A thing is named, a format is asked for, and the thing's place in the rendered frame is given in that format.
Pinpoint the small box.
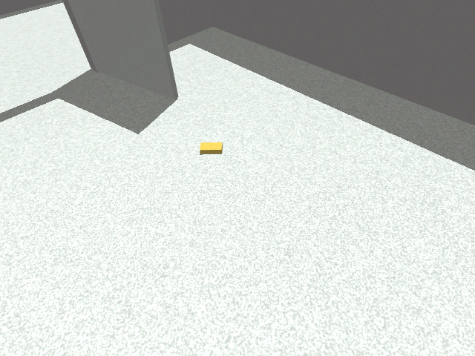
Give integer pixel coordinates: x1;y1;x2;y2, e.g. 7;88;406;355
200;142;223;154

